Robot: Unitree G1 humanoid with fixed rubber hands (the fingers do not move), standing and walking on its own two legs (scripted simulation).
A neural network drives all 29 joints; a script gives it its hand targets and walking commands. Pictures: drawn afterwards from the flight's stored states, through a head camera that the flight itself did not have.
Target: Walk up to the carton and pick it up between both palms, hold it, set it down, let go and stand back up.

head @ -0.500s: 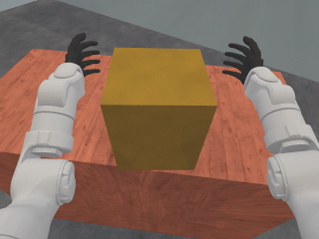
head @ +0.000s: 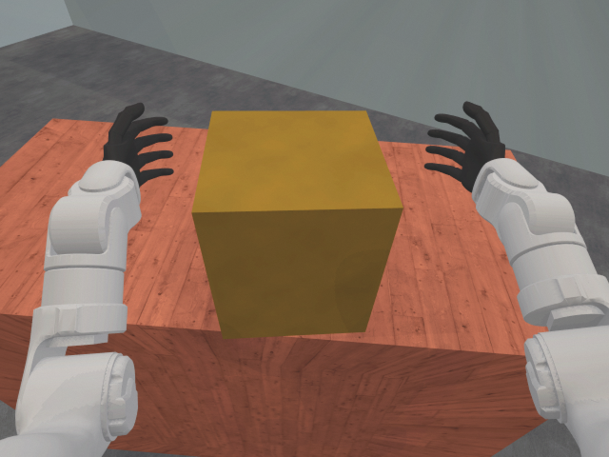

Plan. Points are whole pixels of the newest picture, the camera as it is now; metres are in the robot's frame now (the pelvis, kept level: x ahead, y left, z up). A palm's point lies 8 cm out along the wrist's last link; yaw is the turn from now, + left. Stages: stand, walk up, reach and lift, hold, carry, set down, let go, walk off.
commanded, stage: set down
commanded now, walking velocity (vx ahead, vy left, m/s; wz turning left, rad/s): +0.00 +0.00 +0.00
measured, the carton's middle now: (292, 227) +0.40 +0.04 +0.10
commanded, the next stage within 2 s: none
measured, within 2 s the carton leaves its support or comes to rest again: neither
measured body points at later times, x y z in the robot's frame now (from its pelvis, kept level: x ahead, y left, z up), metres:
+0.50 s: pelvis -0.01 +0.00 +0.00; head -0.03 +0.01 +0.45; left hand +0.33 +0.22 +0.16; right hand +0.35 -0.21 +0.16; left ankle +0.01 +0.13 -0.75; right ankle +0.02 -0.08 -0.75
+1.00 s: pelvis +0.00 +0.00 +0.00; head +0.00 +0.01 +0.45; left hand +0.27 +0.22 +0.12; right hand +0.27 -0.21 +0.11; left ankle +0.01 +0.13 -0.75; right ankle +0.02 -0.08 -0.75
